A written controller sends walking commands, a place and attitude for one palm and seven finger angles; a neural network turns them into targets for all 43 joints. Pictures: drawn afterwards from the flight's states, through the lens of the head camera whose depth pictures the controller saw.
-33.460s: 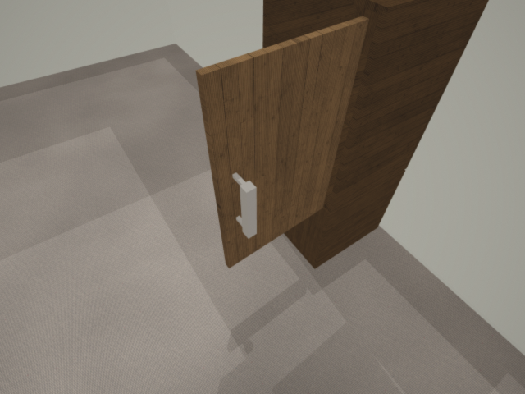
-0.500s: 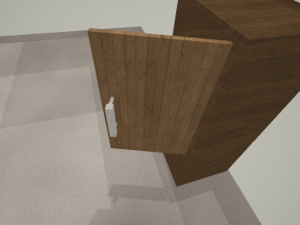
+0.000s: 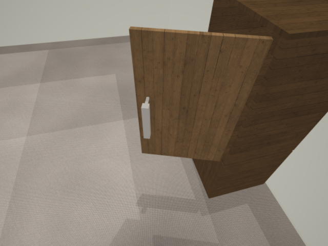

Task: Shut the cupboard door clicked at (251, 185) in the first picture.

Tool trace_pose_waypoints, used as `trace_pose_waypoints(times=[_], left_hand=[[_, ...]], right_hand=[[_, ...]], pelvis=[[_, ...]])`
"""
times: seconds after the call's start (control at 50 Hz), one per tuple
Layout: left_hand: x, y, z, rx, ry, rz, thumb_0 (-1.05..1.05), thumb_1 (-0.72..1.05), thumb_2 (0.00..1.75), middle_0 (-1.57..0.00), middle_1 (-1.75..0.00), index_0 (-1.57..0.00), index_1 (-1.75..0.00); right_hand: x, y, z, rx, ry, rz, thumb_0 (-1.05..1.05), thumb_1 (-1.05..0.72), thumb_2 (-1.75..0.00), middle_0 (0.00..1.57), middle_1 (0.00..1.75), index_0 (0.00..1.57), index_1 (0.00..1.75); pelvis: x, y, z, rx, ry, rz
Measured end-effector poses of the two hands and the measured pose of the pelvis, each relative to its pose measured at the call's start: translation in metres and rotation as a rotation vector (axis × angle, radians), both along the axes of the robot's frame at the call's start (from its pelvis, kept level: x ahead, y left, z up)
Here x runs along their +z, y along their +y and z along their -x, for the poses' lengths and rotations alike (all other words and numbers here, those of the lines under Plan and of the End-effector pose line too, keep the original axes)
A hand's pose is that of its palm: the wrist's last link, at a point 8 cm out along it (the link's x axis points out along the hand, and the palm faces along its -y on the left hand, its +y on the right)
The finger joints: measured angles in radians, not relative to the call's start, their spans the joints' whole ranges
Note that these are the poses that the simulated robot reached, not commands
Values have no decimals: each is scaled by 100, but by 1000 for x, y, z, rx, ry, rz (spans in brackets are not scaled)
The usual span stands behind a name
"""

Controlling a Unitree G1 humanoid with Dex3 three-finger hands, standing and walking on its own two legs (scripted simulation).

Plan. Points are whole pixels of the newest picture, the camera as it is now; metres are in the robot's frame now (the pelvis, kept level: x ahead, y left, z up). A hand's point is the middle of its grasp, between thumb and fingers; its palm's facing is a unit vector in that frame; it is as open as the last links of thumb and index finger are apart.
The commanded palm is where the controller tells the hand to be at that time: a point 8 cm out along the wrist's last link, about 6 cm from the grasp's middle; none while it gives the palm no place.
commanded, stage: come to a stop and stand still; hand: left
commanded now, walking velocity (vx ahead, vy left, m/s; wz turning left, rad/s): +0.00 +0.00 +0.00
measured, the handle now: (147, 118) +0.55 +0.10 -0.06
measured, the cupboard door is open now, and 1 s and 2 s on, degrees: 69 69 69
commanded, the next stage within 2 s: look again from close up in 1.16 s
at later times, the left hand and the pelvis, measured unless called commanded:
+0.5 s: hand out of the picture -0.04 +0.23 -0.20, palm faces +0.03 -0.98 -0.21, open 7.4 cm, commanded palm none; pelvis -0.05 +0.02 -0.01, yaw +0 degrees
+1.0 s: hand out of the picture -0.09 +0.22 -0.17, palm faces -0.01 -0.98 -0.18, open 7.4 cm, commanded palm none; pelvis -0.10 +0.04 +0.01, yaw -2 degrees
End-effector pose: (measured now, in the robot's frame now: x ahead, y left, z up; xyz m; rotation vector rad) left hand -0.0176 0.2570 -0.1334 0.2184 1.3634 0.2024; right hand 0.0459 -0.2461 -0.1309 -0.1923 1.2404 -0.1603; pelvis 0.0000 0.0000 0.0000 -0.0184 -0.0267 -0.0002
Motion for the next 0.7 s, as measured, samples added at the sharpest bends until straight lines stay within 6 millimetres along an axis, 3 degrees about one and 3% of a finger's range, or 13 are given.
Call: trace_pose_waypoints(times=[0.1, 0.36, 0.46, 0.58, 0.64, 0.7], left_hand=[[-5, 1, 27, 12, 52, 20, 1, 91, 89, -20, -30, -20, -30], [-12, -5, 61, 53, 47, 62, 0, 91, 89, -21, -30, -20, -30], [-33, 13, 40, 24, 10, 64, 1, 91, 89, -21, -30, -20, -30], [-19, 26, 8, -29, -98, 43, 1, 91, 89, -20, -30, -20, -30], [-10, 26, 11, -42, -112, 36, 0, 91, 89, -20, -30, -20, -30], [-5, 24, 27, -50, -87, 27, 0, 91, 89, -20, -30, -20, -30]], right_hand=[[5, -8, 3, 2, -23, 35, 1, -90, -90, 20, 30, 20, 30], [20, -20, 1, 28, -68, 93, 1, -90, -90, 20, 30, 20, 30], [17, -15, 26, -8, -95, 133, 1, -90, -90, 20, 30, 20, 30], [16, 4, 69, -21, -9, 101, 1, -90, -90, 20, 30, 20, 30], [14, 12, 82, -32, 7, 73, 1, -90, -90, 20, 30, 20, 30], [10, 17, 91, -51, 5, 40, 1, -90, -90, 20, 30, 20, 30]], pelvis=[[-1, 4, 6, -2, -18, 5], [1, 7, 33, 26, -25, 17], [-12, 19, 39, 9, -55, 28], [-4, 24, 58, -16, -39, 12], [1, 24, 65, -26, -22, 11], [2, 23, 73, -39, -7, -8]])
